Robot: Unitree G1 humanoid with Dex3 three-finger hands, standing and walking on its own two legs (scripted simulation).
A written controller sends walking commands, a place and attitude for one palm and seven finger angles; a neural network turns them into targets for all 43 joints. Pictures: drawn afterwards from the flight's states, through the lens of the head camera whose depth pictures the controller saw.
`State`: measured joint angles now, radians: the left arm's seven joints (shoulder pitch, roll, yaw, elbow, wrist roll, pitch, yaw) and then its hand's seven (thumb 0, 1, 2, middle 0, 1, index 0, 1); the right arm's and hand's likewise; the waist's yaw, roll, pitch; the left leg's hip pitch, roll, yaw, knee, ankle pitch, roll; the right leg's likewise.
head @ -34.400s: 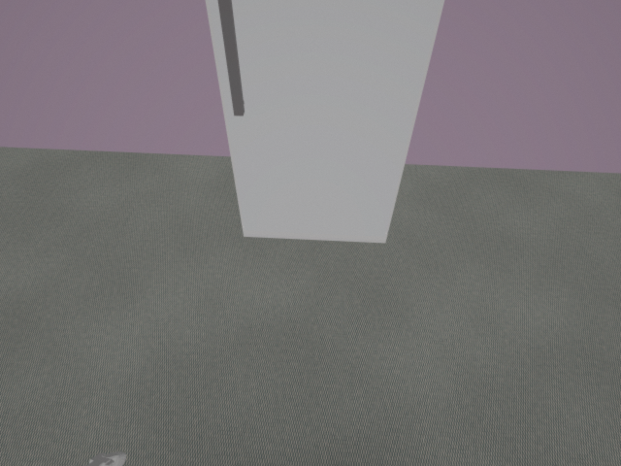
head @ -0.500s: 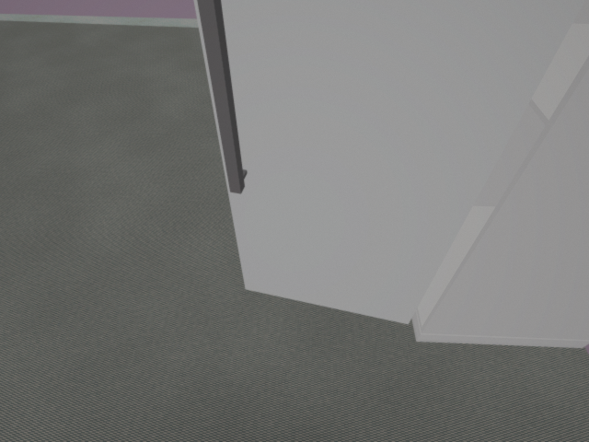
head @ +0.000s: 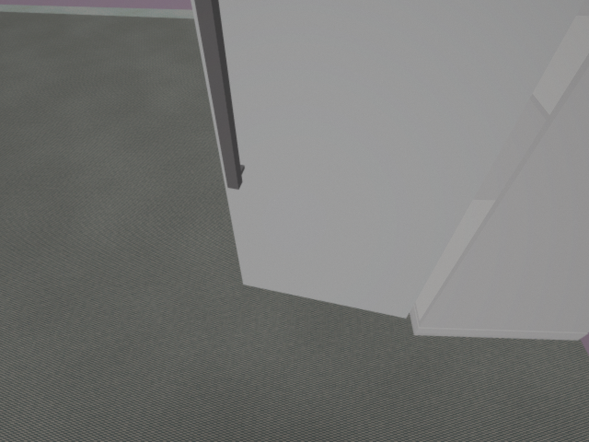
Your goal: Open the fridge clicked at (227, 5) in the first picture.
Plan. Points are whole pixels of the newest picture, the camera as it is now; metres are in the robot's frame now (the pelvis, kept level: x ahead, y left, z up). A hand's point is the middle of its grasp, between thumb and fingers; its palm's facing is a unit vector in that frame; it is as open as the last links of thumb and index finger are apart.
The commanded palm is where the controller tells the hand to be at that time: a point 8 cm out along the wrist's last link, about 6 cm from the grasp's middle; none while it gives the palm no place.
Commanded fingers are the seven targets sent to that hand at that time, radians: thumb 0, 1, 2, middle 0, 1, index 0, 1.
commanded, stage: look to check the result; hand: left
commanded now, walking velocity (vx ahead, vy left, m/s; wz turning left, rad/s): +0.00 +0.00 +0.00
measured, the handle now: (224, 81) +0.70 +0.17 +0.14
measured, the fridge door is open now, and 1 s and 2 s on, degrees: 79 79 79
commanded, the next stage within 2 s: stand and wait in 0.32 s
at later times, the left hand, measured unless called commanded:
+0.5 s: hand out of the picture +0.02 +0.17 -0.18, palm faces +0.01 -0.98 -0.20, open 7.3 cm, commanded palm none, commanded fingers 0.00 0.90 0.90 -0.20 -0.30 -0.20 -0.30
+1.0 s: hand out of the picture +0.05 +0.19 -0.17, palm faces +0.00 -0.97 -0.24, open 7.3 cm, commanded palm none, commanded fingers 0.00 0.90 0.90 -0.20 -0.30 -0.20 -0.30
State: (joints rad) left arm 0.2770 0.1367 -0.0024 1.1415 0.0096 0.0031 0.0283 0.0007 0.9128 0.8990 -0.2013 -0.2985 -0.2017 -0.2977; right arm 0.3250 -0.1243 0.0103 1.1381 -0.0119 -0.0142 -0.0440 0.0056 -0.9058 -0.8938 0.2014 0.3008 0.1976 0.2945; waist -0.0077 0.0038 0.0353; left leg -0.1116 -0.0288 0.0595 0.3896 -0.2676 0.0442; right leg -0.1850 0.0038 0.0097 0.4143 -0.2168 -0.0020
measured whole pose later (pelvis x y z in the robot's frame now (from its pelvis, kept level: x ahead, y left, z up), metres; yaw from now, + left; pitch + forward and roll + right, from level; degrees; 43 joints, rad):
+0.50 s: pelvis +0.00 +0.00 +0.00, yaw +0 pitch -1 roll +0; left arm 0.24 0.16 0.01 1.13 0.01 0.00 0.03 0.00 0.91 0.90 -0.20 -0.30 -0.20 -0.30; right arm 0.28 -0.16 0.00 1.13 -0.01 -0.02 -0.04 0.00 -0.91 -0.89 0.20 0.30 0.20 0.29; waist -0.01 0.00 0.04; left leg -0.10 -0.02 0.06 0.39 -0.27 0.04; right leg -0.18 0.01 0.01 0.41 -0.22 -0.01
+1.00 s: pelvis +0.00 -0.01 +0.00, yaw +0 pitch -1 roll +0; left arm 0.18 0.22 0.01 1.12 0.01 -0.01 0.02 0.00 0.91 0.90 -0.20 -0.30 -0.20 -0.30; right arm 0.22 -0.21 -0.01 1.12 -0.01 -0.01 -0.04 0.01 -0.90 -0.89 0.20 0.30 0.20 0.29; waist -0.01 0.00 0.05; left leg -0.09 -0.02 0.05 0.36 -0.26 0.03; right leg -0.16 0.01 0.00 0.38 -0.21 -0.01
